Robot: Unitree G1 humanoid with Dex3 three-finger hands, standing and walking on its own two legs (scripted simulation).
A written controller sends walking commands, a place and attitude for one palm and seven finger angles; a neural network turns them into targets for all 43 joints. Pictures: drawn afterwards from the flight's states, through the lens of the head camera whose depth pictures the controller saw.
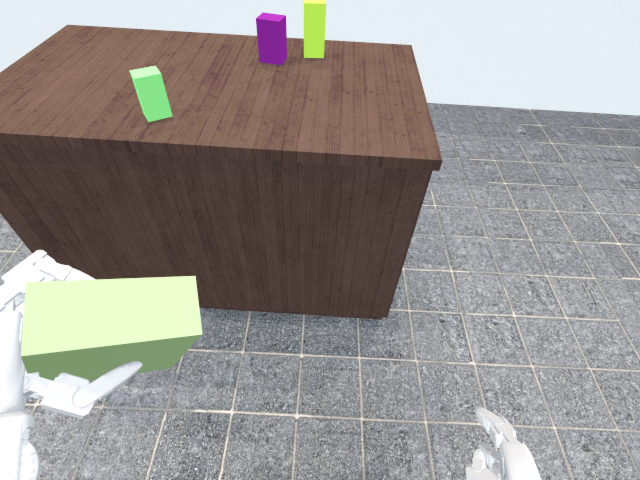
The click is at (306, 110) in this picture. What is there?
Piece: table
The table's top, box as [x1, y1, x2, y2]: [0, 25, 442, 170]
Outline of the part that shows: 0,72 0,143 433,170 439,169 442,160 411,45 325,40 323,58 304,58 303,39 287,38 287,58 281,65 276,65 258,61 256,36 66,25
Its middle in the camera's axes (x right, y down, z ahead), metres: -0.29 -0.42 +1.06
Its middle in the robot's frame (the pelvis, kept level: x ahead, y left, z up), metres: +1.06 +0.34 -0.02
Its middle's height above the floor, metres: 0.75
